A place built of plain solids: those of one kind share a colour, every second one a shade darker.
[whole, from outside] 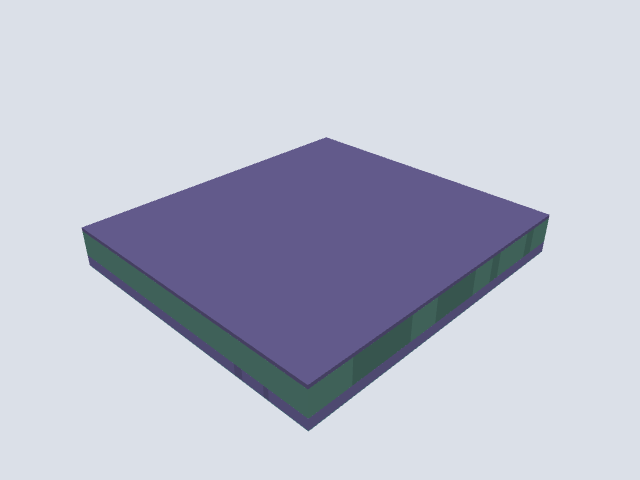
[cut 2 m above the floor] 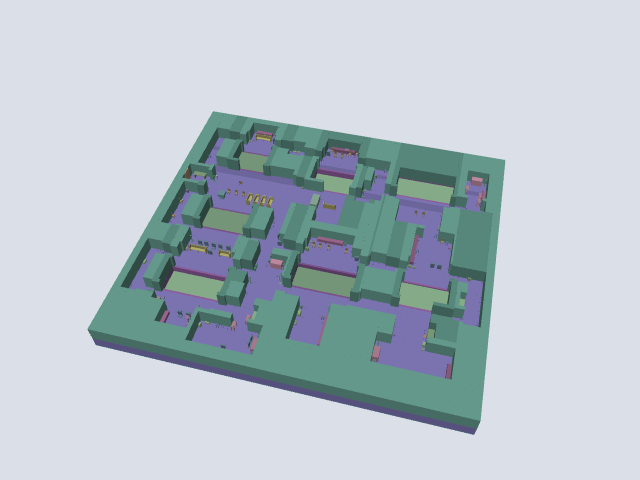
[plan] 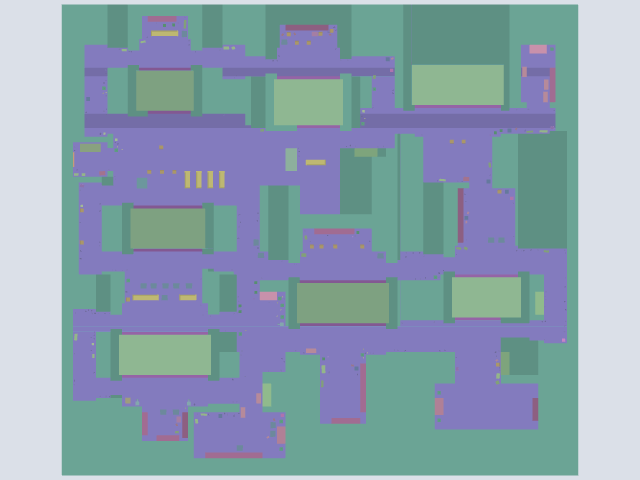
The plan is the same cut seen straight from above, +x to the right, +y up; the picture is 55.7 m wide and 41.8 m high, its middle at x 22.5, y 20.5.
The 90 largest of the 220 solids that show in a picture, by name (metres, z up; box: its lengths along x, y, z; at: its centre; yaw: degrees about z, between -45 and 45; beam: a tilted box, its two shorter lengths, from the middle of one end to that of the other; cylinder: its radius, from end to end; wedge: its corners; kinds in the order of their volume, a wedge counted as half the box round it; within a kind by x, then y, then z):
{
 "wall_rock_1": {"box": [1.0, 34.5, 3.6], "at": [0.5, 23.75, 1.8]},
 "wall_rock_2": {"box": [0.5, 8.5, 3.6], "at": [1.25, 21.75, 1.8]},
 "wall_rock_3": {"box": [1.0, 11.5, 3.6], "at": [1.5, 35.25, 1.8]},
 "wall_rock_4": {"box": [2.0, 3.0, 3.6], "at": [2.0, 16.0, 1.8]},
 "wall_rock_5": {"box": [2.0, 3.5, 3.6], "at": [3.0, 39.25, 1.8]},
 "wall_rock_6": {"box": [7.0, 3.0, 3.6], "at": [3.5, 4.5, 1.8]},
 "wall_rock_7": {"box": [1.25, 3.25, 3.6], "at": [3.62, 15.88, 1.8]},
 "wall_rock_8": {"box": [1.25, 4.0, 3.6], "at": [3.63, 10.5, 1.8]},
 "wall_rock_9": {"box": [1.75, 4.0, 3.6], "at": [4.38, 21.5, 1.8]},
 "wall_rock_10": {"box": [1.0, 3.75, 3.6], "at": [4.75, 15.88, 1.8]},
 "wall_rock_11": {"box": [1.75, 4.0, 3.6], "at": [4.88, 33.5, 1.8]},
 "wall_rock_12": {"box": [1.75, 3.75, 3.6], "at": [4.88, 39.12, 1.8]},
 "wall_rock_13": {"box": [11.5, 1.5, 3.6], "at": [5.75, 2.25, 1.8]},
 "wall_rock_14": {"box": [1.0, 4.0, 3.6], "at": [6.25, 39.0, 1.8]},
 "wall_rock_15": {"box": [4.0, 1.0, 3.6], "at": [9.0, 40.5, 1.8]},
 "wall_rock_16": {"box": [1.0, 4.0, 3.6], "at": [11.75, 39.0, 1.8]},
 "wall_rock_17": {"box": [1.75, 3.75, 3.6], "at": [13.12, 39.12, 1.8]},
 "wall_rock_18": {"box": [1.0, 3.75, 3.6], "at": [13.25, 15.88, 1.8]},
 "wall_rock_19": {"box": [3.75, 3.0, 3.6], "at": [14.12, 33.0, 1.8]},
 "wall_rock_20": {"box": [2.0, 4.0, 3.6], "at": [14.25, 21.5, 1.8]},
 "wall_rock_21": {"box": [1.5, 3.25, 3.6], "at": [14.5, 15.88, 1.8]},
 "wall_rock_22": {"box": [1.75, 2.25, 3.6], "at": [14.62, 9.63, 1.8]},
 "wall_rock_23": {"box": [2.0, 3.5, 3.6], "at": [15.0, 39.25, 1.8]},
 "wall_rock_24": {"box": [1.75, 4.5, 3.6], "at": [16.88, 38.75, 1.8]},
 "wall_rock_25": {"box": [1.25, 4.5, 3.6], "at": [17.12, 32.5, 1.8]},
 "wall_rock_26": {"box": [0.75, 5.75, 3.6], "at": [17.63, 22.38, 1.8]},
 "wall_rock_27": {"box": [1.0, 4.75, 3.6], "at": [18.25, 38.62, 1.8]},
 "wall_rock_28": {"box": [1.25, 3.0, 3.6], "at": [18.88, 7.5, 1.8]},
 "wall_rock_29": {"box": [1.75, 6.5, 3.6], "at": [18.88, 22.0, 1.8]},
 "wall_rock_30": {"box": [1.0, 6.75, 3.6], "at": [20.25, 21.88, 1.8]},
 "wall_rock_31": {"box": [3.0, 6.0, 3.6], "at": [21.0, 7.5, 1.8]},
 "wall_rock_32": {"box": [5.0, 1.75, 3.6], "at": [21.5, 40.12, 1.8]},
 "wall_rock_33": {"box": [45.0, 1.5, 3.6], "at": [22.5, 0.75, 1.8]},
 "wall_rock_34": {"box": [6.0, 1.25, 3.6], "at": [24.0, 22.13, 1.8]},
 "wall_rock_35": {"box": [1.0, 4.75, 3.6], "at": [24.75, 38.62, 1.8]},
 "wall_rock_36": {"box": [2.75, 5.0, 3.6], "at": [25.63, 25.25, 1.8]},
 "wall_rock_37": {"box": [13.0, 0.5, 3.6], "at": [26.0, 4.25, 1.8]},
 "wall_rock_38": {"box": [3.75, 4.5, 3.6], "at": [27.12, 38.75, 1.8]},
 "wall_rock_39": {"box": [1.25, 8.25, 3.6], "at": [27.62, 23.63, 1.8]},
 "wall_rock_40": {"box": [1.0, 10.0, 3.6], "at": [28.75, 23.5, 1.8]},
 "wall_rock_41": {"box": [0.75, 9.0, 3.6], "at": [29.38, 36.5, 1.8]},
 "wall_rock_42": {"box": [6.0, 6.0, 3.6], "at": [29.5, 7.5, 1.8]},
 "wall_rock_43": {"box": [0.75, 8.75, 3.6], "at": [30.12, 36.62, 1.8]},
 "wall_rock_44": {"box": [2.0, 10.0, 3.6], "at": [30.5, 24.5, 1.8]},
 "wall_rock_45": {"box": [3.75, 3.5, 3.6], "at": [31.38, 15.25, 1.8]},
 "wall_rock_46": {"box": [25.5, 2.5, 3.6], "at": [32.25, 2.75, 1.8]},
 "wall_rock_47": {"box": [1.75, 6.25, 3.6], "at": [32.38, 22.38, 1.8]},
 "wall_rock_48": {"box": [1.75, 2.75, 3.6], "at": [33.37, 9.38, 1.8]},
 "wall_rock_49": {"box": [1.0, 6.5, 3.6], "at": [33.75, 22.25, 1.8]},
 "wall_rock_50": {"box": [8.0, 5.25, 3.6], "at": [34.5, 38.38, 1.8]},
 "wall_rock_51": {"box": [2.0, 4.5, 3.6], "at": [38.5, 27.25, 1.8]},
 "wall_rock_52": {"box": [0.5, 8.75, 3.6], "at": [38.75, 36.62, 1.8]},
 "wall_rock_53": {"box": [1.0, 8.5, 3.6], "at": [39.5, 36.75, 1.8]},
 "wall_rock_54": {"box": [2.5, 3.0, 3.6], "at": [40.25, 10.25, 1.8]},
 "wall_rock_55": {"box": [3.0, 3.5, 3.6], "at": [41.5, 39.25, 1.8]},
 "wall_rock_56": {"box": [4.25, 10.0, 3.6], "at": [41.88, 24.75, 1.8]},
 "wall_rock_57": {"box": [3.5, 7.5, 3.6], "at": [43.25, 7.75, 1.8]},
 "wall_rock_58": {"box": [1.0, 11.0, 3.6], "at": [43.5, 35.5, 1.8]},
 "wall_rock_59": {"box": [1.0, 29.5, 3.6], "at": [44.5, 26.25, 1.8]},
 "floor_strip_1": {"box": [4.75, 4.0, 1.5], "at": [2.38, 10.5, -0.75]},
 "floor_strip_2": {"box": [5.75, 4.0, 1.5], "at": [2.88, 21.5, -0.75]},
 "floor_strip_3": {"box": [6.25, 2.75, 1.5], "at": [3.12, 33.38, -0.75]},
 "floor_strip_4": {"box": [18.25, 1.25, 1.5], "at": [9.12, 30.87, -0.75]},
 "floor_strip_5": {"box": [20.25, 0.5, 1.5], "at": [10.12, 13.25, -0.75]},
 "floor_strip_6": {"box": [20.25, 3.5, 1.5], "at": [10.12, 15.25, -0.75]},
 "floor_strip_7": {"box": [6.5, 2.75, 1.5], "at": [15.0, 33.38, -0.75]},
 "floor_strip_8": {"box": [30.25, 0.5, 1.5], "at": [15.12, 35.75, -0.75]},
 "floor_strip_9": {"box": [33.75, 0.5, 1.5], "at": [16.88, 17.25, -0.75]},
 "floor_strip_10": {"box": [18.5, 0.75, 1.5], "at": [21.0, 35.13, -0.75]},
 "floor_strip_11": {"box": [45.0, 8.5, 1.5], "at": [22.5, 4.25, -0.75]},
 "floor_strip_12": {"box": [45.0, 0.5, 1.5], "at": [22.5, 12.75, -0.75]},
 "floor_strip_13": {"box": [45.0, 2.0, 1.5], "at": [22.5, 18.5, -0.75]},
 "floor_strip_14": {"box": [45.0, 6.75, 1.5], "at": [22.5, 26.88, -0.75]},
 "floor_strip_15": {"box": [45.0, 5.0, 1.5], "at": [22.5, 38.5, -0.75]},
 "floor_strip_16": {"box": [5.5, 2.75, 1.5], "at": [27.5, 33.38, -0.75]},
 "floor_strip_17": {"box": [32.25, 4.0, 1.5], "at": [28.88, 21.5, -0.75]},
 "floor_strip_18": {"box": [31.75, 4.0, 1.5], "at": [29.12, 10.5, -0.75]},
 "floor_strip_19": {"box": [5.0, 3.5, 1.5], "at": [31.25, 15.25, -0.75]},
 "floor_strip_20": {"box": [20.25, 1.25, 1.5], "at": [34.88, 30.88, -0.75]},
 "floor_strip_21": {"box": [20.25, 0.5, 1.5], "at": [34.88, 31.75, -0.75]},
 "floor_strip_22": {"box": [6.25, 2.75, 1.5], "at": [41.88, 33.38, -0.75]},
 "floor_strip_23": {"box": [4.75, 3.5, 1.5], "at": [42.62, 15.25, -0.75]},
 "ceil_rock_1": {"box": [45.0, 41.0, 0.5], "at": [22.5, 20.5, 3.85]},
 "floor_base_1": {"box": [45.0, 41.0, 0.1], "at": [22.5, 20.5, -1.55]},
 "floor_old_1": {"box": [8.0, 3.5, 0.64], "at": [9.0, 10.5, -1.18]},
 "floor_old_2": {"box": [5.0, 3.5, 1.5], "at": [9.0, 33.5, -0.75]},
 "floor_old_3": {"box": [6.5, 3.5, 1.5], "at": [9.25, 21.5, -0.75]},
 "floor_old_4": {"box": [8.0, 3.5, 0.87], "at": [24.5, 15.0, -1.06]},
 "floor_old_5": {"box": [8.0, 3.5, 1.33], "at": [34.5, 34.0, -0.83]},
 "floor_old_6": {"box": [6.0, 3.5, 1.32], "at": [37.0, 15.5, -0.84]}
}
